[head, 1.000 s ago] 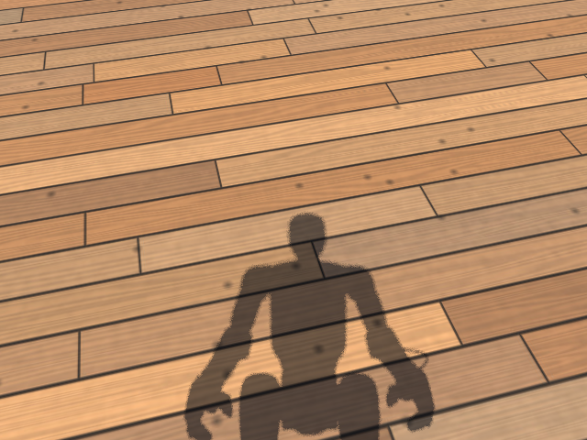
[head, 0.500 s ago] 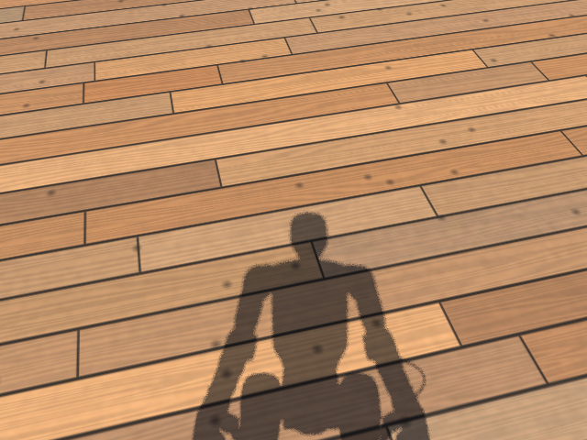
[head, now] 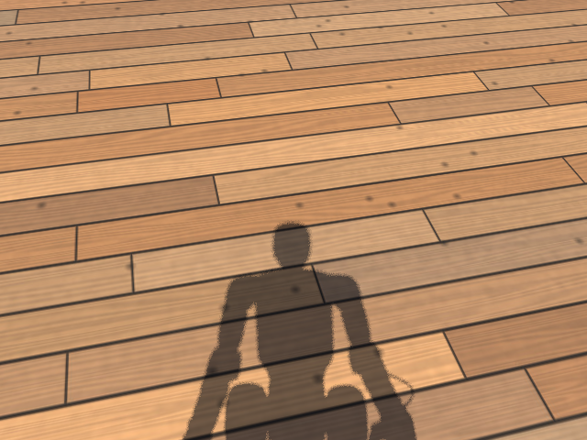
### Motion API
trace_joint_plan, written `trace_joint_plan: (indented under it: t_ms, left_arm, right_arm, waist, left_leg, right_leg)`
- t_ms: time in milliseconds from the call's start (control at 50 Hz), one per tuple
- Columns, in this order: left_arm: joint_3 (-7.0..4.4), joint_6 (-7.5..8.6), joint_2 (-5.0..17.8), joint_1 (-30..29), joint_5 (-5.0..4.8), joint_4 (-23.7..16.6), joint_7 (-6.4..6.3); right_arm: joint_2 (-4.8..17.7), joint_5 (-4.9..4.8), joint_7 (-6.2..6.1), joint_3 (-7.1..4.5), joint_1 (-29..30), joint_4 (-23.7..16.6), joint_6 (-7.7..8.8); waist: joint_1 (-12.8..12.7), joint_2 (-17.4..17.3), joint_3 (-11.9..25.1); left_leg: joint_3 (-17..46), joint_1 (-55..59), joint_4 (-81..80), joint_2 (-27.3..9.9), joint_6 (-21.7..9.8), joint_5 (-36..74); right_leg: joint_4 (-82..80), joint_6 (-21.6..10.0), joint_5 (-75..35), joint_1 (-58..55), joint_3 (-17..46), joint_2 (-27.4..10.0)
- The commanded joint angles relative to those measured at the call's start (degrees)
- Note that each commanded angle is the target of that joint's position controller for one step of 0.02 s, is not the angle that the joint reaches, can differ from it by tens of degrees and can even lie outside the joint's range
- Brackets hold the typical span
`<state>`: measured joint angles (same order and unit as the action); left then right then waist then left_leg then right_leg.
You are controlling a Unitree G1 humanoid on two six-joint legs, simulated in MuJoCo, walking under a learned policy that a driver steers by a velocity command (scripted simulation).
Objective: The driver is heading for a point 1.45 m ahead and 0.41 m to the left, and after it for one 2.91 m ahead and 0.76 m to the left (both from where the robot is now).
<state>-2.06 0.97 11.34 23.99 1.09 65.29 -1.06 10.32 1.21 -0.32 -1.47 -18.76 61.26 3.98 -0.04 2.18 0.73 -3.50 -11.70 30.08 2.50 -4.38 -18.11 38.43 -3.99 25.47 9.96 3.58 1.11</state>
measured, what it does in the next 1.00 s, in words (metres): walks ahead: right foot, then left foot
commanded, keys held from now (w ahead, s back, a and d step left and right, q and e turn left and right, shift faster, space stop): w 0.70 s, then w+q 0.30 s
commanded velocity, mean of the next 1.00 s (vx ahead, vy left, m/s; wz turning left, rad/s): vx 0.47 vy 0.00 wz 0.08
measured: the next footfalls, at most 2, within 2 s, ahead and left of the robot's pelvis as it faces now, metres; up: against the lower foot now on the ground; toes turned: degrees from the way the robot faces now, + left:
right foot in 0.40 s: +0.36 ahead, -0.07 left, +0.00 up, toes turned -3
left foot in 0.94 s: +0.67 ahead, +0.09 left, +0.00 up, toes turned +10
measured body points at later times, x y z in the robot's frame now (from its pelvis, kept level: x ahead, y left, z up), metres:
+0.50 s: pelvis +0.26 -0.02 -0.01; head +0.29 -0.02 +0.44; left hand +0.36 +0.23 -0.14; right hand +0.21 -0.24 -0.16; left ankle +0.09 +0.09 -0.63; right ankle +0.32 -0.06 -0.73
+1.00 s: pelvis +0.55 +0.03 -0.01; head +0.58 +0.04 +0.43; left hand +0.46 +0.25 -0.16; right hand +0.72 -0.19 -0.14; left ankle +0.63 +0.08 -0.73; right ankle +0.35 -0.07 -0.66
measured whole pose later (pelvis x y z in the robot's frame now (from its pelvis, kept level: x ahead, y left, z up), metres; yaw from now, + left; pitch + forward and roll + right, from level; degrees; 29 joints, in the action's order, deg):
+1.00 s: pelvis +0.55 +0.03 -0.01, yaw +7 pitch +0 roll +1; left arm -1.7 5.1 10.4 24.2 0.8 61.2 -1.2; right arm 10.6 1.8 1.1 -3.1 -4.5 51.9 3.7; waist -0.7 1.0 -4.1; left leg -6.6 -24.5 33.1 5.0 -8.9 -9.0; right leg 53.8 -3.2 24.3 5.0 -6.1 0.4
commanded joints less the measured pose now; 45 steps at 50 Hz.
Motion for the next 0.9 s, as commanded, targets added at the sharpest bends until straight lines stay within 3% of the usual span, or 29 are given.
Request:
trace_joint_plan:
  t_ms: [20,40,60,140,240,280,320,340,360,380,400,420,440,460,480,520,540,580,620,720,800,860,900]
  left_arm:
    - [-0.64,2.66,4.63,-11.11,1.82,-7.82,1.29]
    - [-0.28,3.11,2.82,-10.24,1.23,-7.28,1.8]
    - [-0.32,3.4,2.4,-10.0,0.91,-7.11,2.26]
    - [-0.84,2.26,2.72,-12.1,1.07,-8.28,2.91]
    - [0.38,1.66,0.66,-25.52,0.27,-14.11,2.95]
    - [0.63,1.58,0.9,-27.58,-0.11,-15.38,2.81]
    - [0.05,1.65,2.73,-24.84,-0.2,-15.36,2.19]
    - [-0.53,1.89,4.0,-20.77,-0.23,-14.33,1.77]
    - [-1.35,2.31,5.41,-13.66,-0.36,-12.14,1.38]
    - [-2.18,2.76,6.45,-5.02,-0.17,-9.28,0.95]
    - [-3.41,3.07,10.14,2.91,1.16,-7.55,0.39]
    - [-4.41,2.97,14.88,4.91,2.49,-7.83,0.64]
    - [-4.3,2.36,12.71,1.3,-0.1,-7.83,1.36]
    - [-3.35,2.54,9.6,-6.03,-0.74,-9.11,1.43]
    - [-2.48,3.19,6.05,-9.38,-0.62,-9.6,1.68]
    - [-1.18,4.32,2.29,-8.82,-0.21,-7.99,1.25]
    - [-0.9,4.82,1.91,-7.35,-0.17,-7.2,1.07]
    - [-0.95,5.57,3.31,-4.25,-0.28,-6.04,0.85]
    - [-1.03,5.69,4.72,-2.06,-0.3,-5.67,0.81]
    - [-0.4,5.53,4.55,2.99,-0.46,-5.17,0.81]
    - [-0.22,5.65,4.62,7.04,0.04,-3.86,0.14]
    - [-0.28,5.5,5.06,6.87,0.56,-3.41,-0.66]
    - [-0.64,5.33,6.5,5.34,0.68,-3.64,-1.19]
  right_arm:
    - [8.08,0.02,-0.22,-2.11,-16.28,3.09,-0.15]
    - [6.9,0.11,-0.06,-1.76,-12.08,1.45,0.29]
    - [6.21,0.07,-0.1,-1.47,-9.67,0.45,0.73]
    - [3.94,-0.31,-0.46,-0.27,-13.4,2.17,1.94]
    - [3.95,-0.16,-0.84,0.57,-14.61,2.43,2.07]
    - [5.02,-0.12,-1.03,0.49,-14.91,2.67,2.24]
    - [6.29,-0.18,-1.13,0.28,-13.69,2.67,2.56]
    - [6.99,-0.2,-1.24,0.07,-12.87,2.55,2.65]
    - [7.68,-0.17,-1.31,-0.15,-11.99,2.39,2.51]
    - [8.23,-0.5,-1.21,-0.34,-10.68,2.08,2.25]
    - [6.65,-0.69,-0.82,0.07,-11.04,0.99,2.16]
    - [-1.24,-1.87,-0.08,1.23,-18.14,0.02,1.78]
    - [5.2,-0.96,-0.03,-0.5,-14.11,-0.09,1.39]
    - [6.11,-0.47,0.12,-0.95,-7.61,-2.72,1.46]
    - [5.72,-0.12,0.32,-1.02,-4.25,-3.56,1.74]
    - [3.49,0.87,0.75,-1.06,-5.13,-3.22,0.61]
    - [2.09,1.0,1.04,-0.95,-5.97,-2.98,-0.06]
    - [1.79,1.15,1.41,-1.09,-4.1,-3.93,-0.98]
    - [2.58,1.22,1.71,-1.26,1.46,-6.08,-1.58]
    - [2.26,0.15,2.17,-0.73,14.61,-10.64,-1.5]
    - [2.08,-0.31,2.26,-0.27,20.49,-12.53,-1.28]
    - [2.86,-0.05,2.14,-0.64,20.58,-13.26,-0.82]
    - [4.13,0.3,1.64,-1.48,14.85,-11.79,-0.45]
  waist:
    - [4.78,-7.05,-11.09]
    - [2.86,-4.82,-11.24]
    - [1.51,-4.33,-10.45]
    - [0.68,-6.59,-7.24]
    - [2.31,-7.89,-9.58]
    - [2.4,-8.95,-9.64]
    - [0.22,-9.14,-7.61]
    - [-1.79,-9.07,-5.18]
    - [-4.8,-8.79,-1.36]
    - [-8.68,-7.94,2.74]
    - [-10.98,-4.26,7.65]
    - [-5.99,8.27,14.21]
    - [-6.56,1.68,12.68]
    - [-3.69,0.83,2.31]
    - [-2.53,-1.99,-2.14]
    - [1.28,-2.18,-4.2]
    - [2.08,-1.64,-3.97]
    - [2.68,-0.81,-4.61]
    - [2.09,-0.3,-5.98]
    - [-1.08,0.55,-7.06]
    - [-3.15,1.27,-7.31]
    - [-1.95,1.55,-6.88]
    - [0.98,2.76,-3.22]
  left_leg:
    - [35.61,16.65,-21.91,-22.42,-8.34,-16.94]
    - [30.43,13.82,-22.3,-20.25,-7.62,-10.82]
    - [25.84,12.84,-23.15,-18.12,-6.78,-5.6]
    - [13.65,15.85,-20.86,-13.83,-5.46,23.48]
    - [7.66,11.06,-21.26,-11.35,-5.13,35.63]
    - [6.82,10.39,-21.11,-11.9,-4.98,40.32]
    - [5.84,12.05,-16.92,-13.19,-4.38,53.14]
    - [5.25,13.47,-11.91,-13.5,-3.85,60.28]
    - [4.73,14.6,-3.79,-13.39,-3.34,63.83]
    - [3.65,11.82,6.87,-12.25,-2.68,59.71]
    - [2.48,2.12,21.97,-9.88,-2.36,42.04]
    - [0.73,-16.75,45.67,0.37,-0.47,-8.57]
    - [7.02,-22.93,51.49,0.48,-1.55,-8.66]
    - [6.94,-26.12,49.46,-3.3,-2.07,-2.5]
    - [6.67,-24.22,46.14,-5.12,-2.15,1.17]
    - [6.69,-17.62,40.75,-7.33,-1.15,2.6]
    - [6.35,-16.04,38.79,-7.58,-0.6,2.52]
    - [4.83,-17.57,35.59,-7.98,0.36,3.42]
    - [3.36,-21.98,31.42,-8.82,1.34,7.25]
    - [-0.24,-24.65,14.97,-7.65,2.68,17.07]
    - [-2.06,-24.0,7.11,-5.27,0.72,18.84]
    - [-2.89,-21.7,3.6,-3.0,-2.08,14.17]
    - [-4.85,-14.44,2.87,0.55,-4.6,8.86]
  right_leg:
    - [22.98,-1.91,0.48,35.2,-2.29,-1.81]
    - [24.04,-1.7,-4.35,33.83,-1.87,-3.35]
    - [23.49,-1.25,-7.98,32.26,-2.09,-4.49]
    - [21.84,0.69,-12.9,32.48,-6.29,-3.84]
    - [5.79,1.26,-18.11,28.33,-10.9,-1.48]
    - [-0.64,0.05,-19.45,22.85,-12.35,-0.12]
    - [-3.39,-2.2,-19.32,16.15,-12.61,1.61]
    - [-4.04,-3.31,-18.43,11.61,-12.38,2.84]
    - [-5.51,-4.48,-17.96,5.16,-11.69,3.85]
    - [-9.84,-5.57,-20.13,-4.89,-10.89,3.35]
    - [-11.52,-7.7,-10.92,-16.98,-0.58,-6.06]
    - [-15.72,-16.34,-6.83,-30.15,29.52,-24.46]
    - [-24.16,-17.59,3.35,-25.44,38.64,-23.37]
    - [-26.39,-15.25,5.88,-16.23,28.97,-21.73]
    - [-28.46,-13.48,-1.07,-8.39,22.75,-19.26]
    - [-29.74,-10.23,-13.51,0.35,12.79,-14.67]
    - [-30.0,-9.67,-17.39,1.51,9.97,-13.76]
    - [-30.57,-9.5,-23.36,1.81,6.28,-12.53]
    - [-32.01,-9.18,-24.61,0.89,3.96,-11.73]
    - [-31.94,-6.53,-34.92,-3.85,-1.31,-9.46]
    - [-31.12,-5.43,-40.68,-11.2,-5.02,-11.29]
    - [-26.3,-4.9,-52.81,-16.97,-7.94,-13.29]
    - [-16.73,-4.13,-69.29,-19.01,-9.93,-13.99]
Velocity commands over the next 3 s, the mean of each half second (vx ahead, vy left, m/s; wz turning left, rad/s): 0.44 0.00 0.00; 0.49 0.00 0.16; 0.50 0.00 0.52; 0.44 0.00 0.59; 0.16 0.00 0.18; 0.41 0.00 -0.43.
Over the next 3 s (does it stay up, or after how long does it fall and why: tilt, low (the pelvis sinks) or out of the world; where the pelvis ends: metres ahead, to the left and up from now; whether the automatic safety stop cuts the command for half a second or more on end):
stays up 1.24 0.35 -0.01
